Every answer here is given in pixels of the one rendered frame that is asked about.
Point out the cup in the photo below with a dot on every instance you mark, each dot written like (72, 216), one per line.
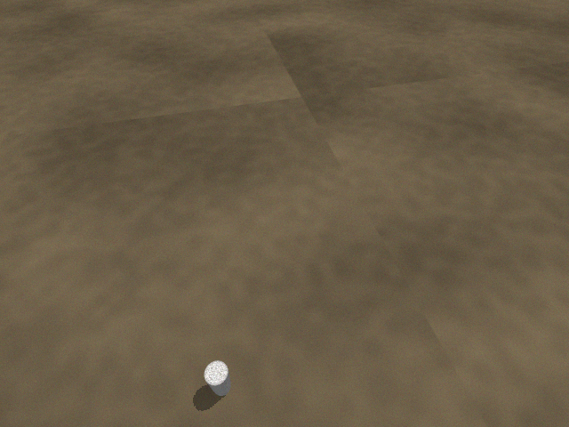
(217, 377)

